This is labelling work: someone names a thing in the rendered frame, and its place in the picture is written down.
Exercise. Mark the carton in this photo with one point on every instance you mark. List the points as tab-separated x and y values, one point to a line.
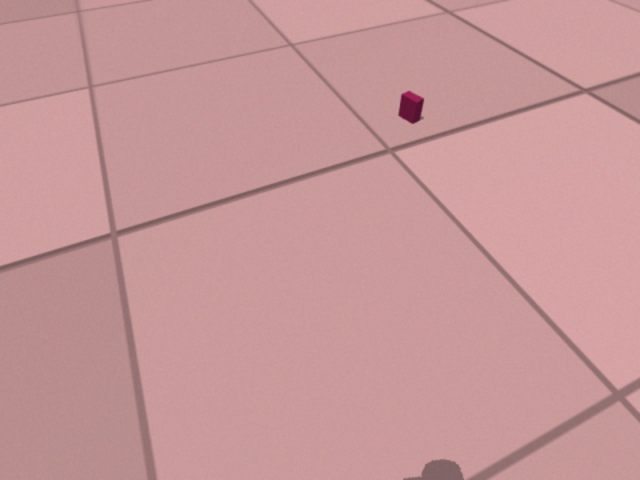
411	107

